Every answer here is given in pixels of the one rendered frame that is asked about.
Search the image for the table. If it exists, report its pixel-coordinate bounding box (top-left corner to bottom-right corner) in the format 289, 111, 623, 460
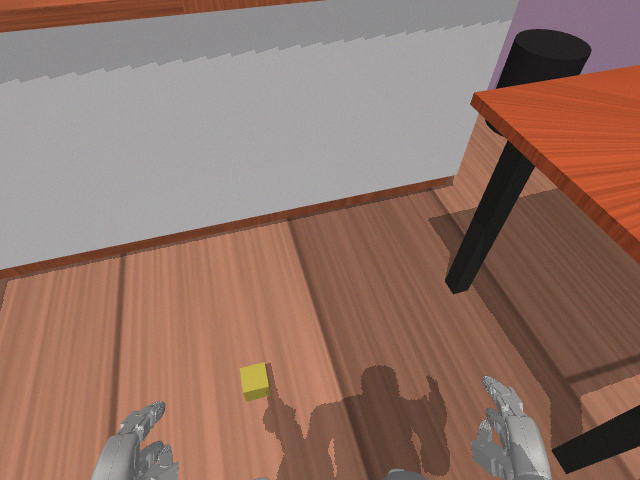
445, 65, 640, 474

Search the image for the left robot hand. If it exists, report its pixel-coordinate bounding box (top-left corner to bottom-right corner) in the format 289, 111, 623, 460
90, 401, 178, 480

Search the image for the right robot hand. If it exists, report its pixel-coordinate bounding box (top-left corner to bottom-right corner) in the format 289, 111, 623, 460
471, 375, 552, 480

